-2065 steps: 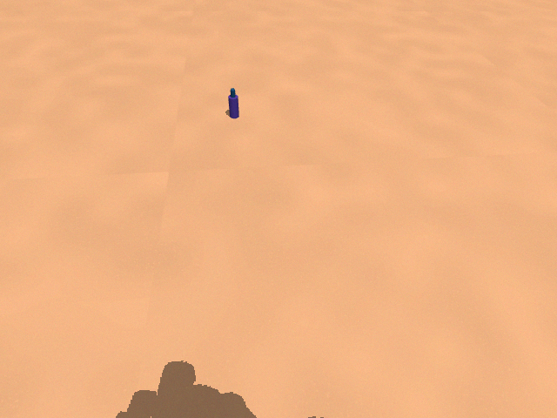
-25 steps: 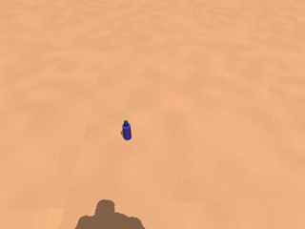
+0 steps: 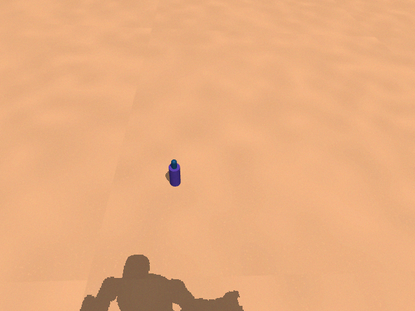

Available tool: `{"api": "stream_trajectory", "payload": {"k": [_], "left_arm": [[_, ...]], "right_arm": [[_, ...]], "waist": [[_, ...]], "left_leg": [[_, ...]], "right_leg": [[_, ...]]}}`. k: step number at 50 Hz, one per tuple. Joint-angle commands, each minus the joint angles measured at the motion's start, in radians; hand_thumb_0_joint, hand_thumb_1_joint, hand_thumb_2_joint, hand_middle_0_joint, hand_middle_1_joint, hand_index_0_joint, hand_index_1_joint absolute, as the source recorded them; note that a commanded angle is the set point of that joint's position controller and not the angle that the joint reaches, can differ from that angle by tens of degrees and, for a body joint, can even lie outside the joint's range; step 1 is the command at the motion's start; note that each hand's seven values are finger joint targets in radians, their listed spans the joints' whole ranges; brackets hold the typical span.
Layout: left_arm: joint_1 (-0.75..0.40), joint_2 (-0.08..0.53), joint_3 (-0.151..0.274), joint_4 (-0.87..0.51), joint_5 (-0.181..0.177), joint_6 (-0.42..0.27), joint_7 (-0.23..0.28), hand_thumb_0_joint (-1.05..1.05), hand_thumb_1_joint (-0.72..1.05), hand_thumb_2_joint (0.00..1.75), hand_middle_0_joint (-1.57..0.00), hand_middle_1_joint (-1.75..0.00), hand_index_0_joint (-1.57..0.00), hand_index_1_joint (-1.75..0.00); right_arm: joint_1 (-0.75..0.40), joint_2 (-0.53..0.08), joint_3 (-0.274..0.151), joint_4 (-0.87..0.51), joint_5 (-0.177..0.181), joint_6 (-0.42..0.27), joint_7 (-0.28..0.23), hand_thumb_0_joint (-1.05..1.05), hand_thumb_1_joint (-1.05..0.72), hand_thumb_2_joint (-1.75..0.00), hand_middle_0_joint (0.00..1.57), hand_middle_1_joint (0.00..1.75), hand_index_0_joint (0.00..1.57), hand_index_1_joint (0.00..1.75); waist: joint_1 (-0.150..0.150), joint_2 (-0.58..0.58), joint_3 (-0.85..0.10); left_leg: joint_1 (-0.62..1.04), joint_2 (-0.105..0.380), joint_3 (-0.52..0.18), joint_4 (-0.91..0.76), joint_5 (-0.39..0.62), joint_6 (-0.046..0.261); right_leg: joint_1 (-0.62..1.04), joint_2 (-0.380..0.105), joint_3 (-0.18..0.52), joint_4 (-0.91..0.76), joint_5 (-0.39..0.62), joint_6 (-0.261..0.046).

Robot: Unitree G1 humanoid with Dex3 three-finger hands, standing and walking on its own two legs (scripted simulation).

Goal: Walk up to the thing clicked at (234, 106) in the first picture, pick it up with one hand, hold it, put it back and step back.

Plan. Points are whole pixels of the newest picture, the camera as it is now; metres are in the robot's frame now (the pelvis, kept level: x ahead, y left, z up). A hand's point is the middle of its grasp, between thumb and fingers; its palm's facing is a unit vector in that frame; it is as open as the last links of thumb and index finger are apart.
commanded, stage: step back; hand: left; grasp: from the side
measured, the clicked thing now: (174, 171) +0.95 +0.18 -0.67
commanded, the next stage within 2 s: stand in 0.10 s
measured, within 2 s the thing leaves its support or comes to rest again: neither
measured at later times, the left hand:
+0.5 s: hand out of the picture +0.10 +0.24 -0.14, palm faces -0.02 -0.94 -0.33, open 7.4 cm
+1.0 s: hand out of the picture +0.07 +0.25 -0.14, palm faces -0.01 -0.94 -0.35, open 7.4 cm
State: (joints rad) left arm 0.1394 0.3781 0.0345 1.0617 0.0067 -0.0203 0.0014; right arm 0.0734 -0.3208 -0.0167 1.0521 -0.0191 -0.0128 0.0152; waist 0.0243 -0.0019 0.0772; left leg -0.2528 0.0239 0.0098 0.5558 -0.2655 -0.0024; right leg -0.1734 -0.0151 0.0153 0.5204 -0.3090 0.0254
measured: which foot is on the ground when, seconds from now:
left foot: down 0.00-1.00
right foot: down 0.00-1.00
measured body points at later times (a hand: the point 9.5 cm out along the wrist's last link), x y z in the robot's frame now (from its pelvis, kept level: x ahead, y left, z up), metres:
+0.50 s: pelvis +0.00 +0.00 +0.01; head +0.02 +0.00 +0.46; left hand +0.10 +0.29 -0.12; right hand +0.09 -0.31 -0.12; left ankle +0.02 +0.12 -0.73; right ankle -0.02 -0.14 -0.73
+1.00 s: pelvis +0.00 -0.01 +0.01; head +0.00 -0.01 +0.46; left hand +0.07 +0.30 -0.12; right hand +0.08 -0.31 -0.12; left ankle +0.02 +0.12 -0.73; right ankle -0.02 -0.14 -0.73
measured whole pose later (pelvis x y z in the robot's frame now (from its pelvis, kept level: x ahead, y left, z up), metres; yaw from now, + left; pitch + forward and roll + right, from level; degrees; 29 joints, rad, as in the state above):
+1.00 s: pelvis +0.00 -0.01 +0.01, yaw +0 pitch -3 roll +0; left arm 0.11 0.35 0.01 1.15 0.01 -0.01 -0.01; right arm 0.10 -0.35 0.00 1.15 -0.01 -0.01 0.02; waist 0.00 0.01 0.05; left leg -0.14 0.02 0.01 0.33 -0.15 -0.01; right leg -0.07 -0.02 0.01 0.32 -0.21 0.02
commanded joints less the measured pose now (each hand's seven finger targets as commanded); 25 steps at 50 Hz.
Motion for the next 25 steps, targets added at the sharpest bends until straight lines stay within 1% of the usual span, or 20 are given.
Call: {"api": "stream_trajectory", "payload": {"k": [1,2,4,5,6,7,8,9,11,13,15,16,17,18,19,20,22,23,24,25], "left_arm": [[-0.023,0.204,0.034,-0.04,-0.002,-0.026,0.016,0.0,0.9,0.9,-0.2,-0.3,-0.2,-0.3],[-0.035,0.206,0.035,-0.036,-0.001,-0.026,0.017,0.0,0.9,0.9,-0.2,-0.3,-0.2,-0.3],[-0.055,0.204,0.033,-0.036,0.001,-0.023,0.017,0.0,0.9,0.9,-0.2,-0.3,-0.2,-0.3],[-0.067,0.175,0.013,-0.018,-0.005,-0.02,0.012,0.0,0.9,0.9,-0.2,-0.3,-0.2,-0.3],[-0.07,0.171,0.013,-0.018,-0.004,-0.018,0.011,0.0,0.9,0.9,-0.2,-0.3,-0.2,-0.3],[-0.076,0.176,0.012,-0.012,-0.004,-0.018,0.011,0.0,0.9,0.9,-0.2,-0.3,-0.2,-0.3],[-0.084,0.182,0.012,-0.009,-0.002,-0.02,0.012,0.0,0.9,0.9,-0.2,-0.3,-0.2,-0.3],[-0.088,0.182,0.01,-0.005,-0.002,-0.022,0.012,0.0,0.9,0.9,-0.2,-0.3,-0.2,-0.3],[-0.101,0.19,0.01,-0.001,-0.002,-0.026,0.013,0.0,0.9,0.9,-0.2,-0.3,-0.2,-0.3],[-0.102,0.186,0.01,0.004,-0.002,-0.025,0.013,0.0,0.9,0.9,-0.2,-0.3,-0.2,-0.3],[-0.1,0.186,0.01,0.012,-0.003,-0.021,0.011,0.0,0.9,0.9,-0.2,-0.3,-0.2,-0.3],[-0.105,0.18,0.01,0.014,-0.001,-0.02,0.011,0.0,0.9,0.9,-0.2,-0.3,-0.2,-0.3],[-0.113,0.189,0.011,0.012,-0.001,-0.019,0.01,0.0,0.9,0.9,-0.2,-0.3,-0.2,-0.3],[-0.109,0.181,0.009,0.017,-0.001,-0.019,0.009,0.0,0.9,0.9,-0.2,-0.3,-0.2,-0.3],[-0.109,0.184,0.01,0.018,0.002,-0.018,0.009,0.0,0.9,0.9,-0.2,-0.3,-0.2,-0.3],[-0.115,0.184,0.01,0.018,0.002,-0.019,0.008,0.0,0.9,0.9,-0.2,-0.3,-0.2,-0.3],[-0.106,0.178,0.01,0.023,0.001,-0.018,0.007,0.0,0.9,0.9,-0.2,-0.3,-0.2,-0.3],[-0.107,0.186,0.011,0.023,0.002,-0.019,0.007,0.0,0.9,0.9,-0.2,-0.3,-0.2,-0.3],[-0.105,0.184,0.011,0.025,0.002,-0.02,0.007,0.0,0.9,0.9,-0.2,-0.3,-0.2,-0.3],[-0.12,0.191,0.012,0.02,0.002,-0.019,0.008,0.0,0.9,0.9,-0.2,-0.3,-0.2,-0.3]], "right_arm": [[-0.067,-0.235,-0.054,-0.043,0.013,-0.022,-0.024,0.0,-0.9,-0.9,0.2,0.3,0.2,0.3],[-0.072,-0.228,-0.055,-0.038,0.014,-0.019,-0.024,0.0,-0.9,-0.9,0.2,0.3,0.2,0.3],[-0.086,-0.224,-0.055,-0.029,0.012,-0.016,-0.024,0.0,-0.9,-0.9,0.2,0.3,0.2,0.3],[-0.055,-0.232,-0.044,-0.015,0.018,-0.019,-0.02,0.0,-0.9,-0.9,0.2,0.3,0.2,0.3],[-0.065,-0.238,-0.046,-0.01,0.014,-0.021,-0.018,0.0,-0.9,-0.9,0.2,0.3,0.2,0.3],[-0.084,-0.233,-0.045,-0.007,0.014,-0.021,-0.016,0.0,-0.9,-0.9,0.2,0.3,0.2,0.3],[-0.081,-0.233,-0.046,-0.006,0.014,-0.021,-0.016,0.0,-0.9,-0.9,0.2,0.3,0.2,0.3],[-0.086,-0.228,-0.044,-0.002,0.015,-0.022,-0.015,0.0,-0.9,-0.9,0.2,0.3,0.2,0.3],[-0.078,-0.227,-0.041,0.006,0.016,-0.024,-0.015,0.0,-0.9,-0.9,0.2,0.3,0.2,0.3],[-0.079,-0.232,-0.04,0.011,0.014,-0.026,-0.016,0.0,-0.9,-0.9,0.2,0.3,0.2,0.3],[-0.087,-0.228,-0.038,0.016,0.016,-0.027,-0.017,0.0,-0.9,-0.9,0.2,0.3,0.2,0.3],[-0.09,-0.232,-0.038,0.017,0.014,-0.025,-0.017,0.0,-0.9,-0.9,0.2,0.3,0.2,0.3],[-0.086,-0.222,-0.035,0.019,0.013,-0.026,-0.017,0.0,-0.9,-0.9,0.2,0.3,0.2,0.3],[-0.093,-0.229,-0.035,0.021,0.015,-0.025,-0.015,0.0,-0.9,-0.9,0.2,0.3,0.2,0.3],[-0.096,-0.232,-0.038,0.02,0.012,-0.024,-0.016,0.0,-0.9,-0.9,0.2,0.3,0.2,0.3],[-0.086,-0.231,-0.035,0.024,0.013,-0.025,-0.016,0.0,-0.9,-0.9,0.2,0.3,0.2,0.3],[-0.087,-0.233,-0.033,0.03,0.014,-0.027,-0.016,0.0,-0.9,-0.9,0.2,0.3,0.2,0.3],[-0.083,-0.23,-0.034,0.027,0.014,-0.027,-0.015,0.0,-0.9,-0.9,0.2,0.3,0.2,0.3],[-0.081,-0.234,-0.033,0.03,0.015,-0.026,-0.016,0.0,-0.9,-0.9,0.2,0.3,0.2,0.3],[-0.072,-0.227,-0.031,0.03,0.012,-0.025,-0.015,0.0,-0.9,-0.9,0.2,0.3,0.2,0.3]], "waist": [[-0.006,0.024,-0.164],[-0.011,0.007,-0.163],[-0.015,0.001,-0.144],[-0.033,0.006,-0.14],[-0.026,0.009,-0.129],[-0.02,0.008,-0.118],[-0.025,-0.006,-0.134],[-0.024,-0.012,-0.138],[-0.031,-0.013,-0.151],[-0.026,-0.005,-0.156],[-0.022,0.002,-0.145],[-0.022,0.013,-0.134],[-0.024,0.0,-0.127],[-0.02,0.011,-0.105],[-0.02,0.006,-0.111],[-0.026,0.007,-0.119],[-0.02,0.022,-0.108],[-0.022,0.006,-0.126],[-0.022,0.006,-0.12],[-0.029,-0.009,-0.115]], "left_leg": [[0.127,0.119,-0.095,-0.109,0.376,0.053],[0.123,0.112,-0.082,-0.106,0.369,0.048],[0.12,0.109,-0.074,-0.132,0.313,0.04],[0.14,0.109,-0.109,-0.182,0.29,0.043],[0.135,0.117,-0.114,-0.2,0.273,0.044],[0.139,0.111,-0.11,-0.201,0.266,0.04],[0.161,0.112,-0.105,-0.199,0.292,0.038],[0.185,0.112,-0.102,-0.196,0.341,0.036],[0.19,0.112,-0.095,-0.201,0.382,0.031],[0.175,0.112,-0.092,-0.214,0.374,0.03],[0.195,0.112,-0.09,-0.227,0.362,0.025],[0.165,0.108,-0.089,-0.237,0.327,0.024],[0.164,0.108,-0.089,-0.251,0.317,0.018],[0.155,0.105,-0.093,-0.256,0.277,0.016],[0.157,0.105,-0.089,-0.256,0.253,0.017],[0.149,0.109,-0.092,-0.259,0.277,0.017],[0.149,0.105,-0.093,-0.272,0.245,0.014],[0.165,0.108,-0.094,-0.264,0.261,0.016],[0.166,0.106,-0.094,-0.267,0.254,0.015],[0.154,0.105,-0.089,-0.266,0.257,0.014]], "right_leg": [[0.051,-0.089,0.068,-0.086,0.358,-0.057],[0.056,-0.092,0.072,-0.096,0.377,-0.058],[0.05,-0.095,0.075,-0.115,0.364,-0.058],[0.045,-0.093,0.073,-0.145,0.308,-0.044],[0.051,-0.088,0.066,-0.156,0.278,-0.037],[0.05,-0.095,0.07,-0.179,0.268,-0.035],[0.058,-0.099,0.067,-0.184,0.285,-0.034],[0.057,-0.105,0.068,-0.188,0.325,-0.035],[0.084,-0.112,0.067,-0.196,0.37,-0.033],[0.114,-0.114,0.061,-0.203,0.363,-0.028],[0.093,-0.112,0.063,-0.214,0.334,-0.031],[0.104,-0.111,0.061,-0.226,0.312,-0.028],[0.101,-0.111,0.06,-0.222,0.292,-0.032],[0.083,-0.109,0.064,-0.24,0.258,-0.028],[0.083,-0.111,0.064,-0.242,0.244,-0.031],[0.106,-0.114,0.065,-0.237,0.265,-0.031],[0.091,-0.112,0.067,-0.247,0.238,-0.031],[0.095,-0.113,0.062,-0.244,0.246,-0.035],[0.086,-0.113,0.066,-0.251,0.241,-0.032],[0.089,-0.115,0.065,-0.251,0.247,-0.035]]}}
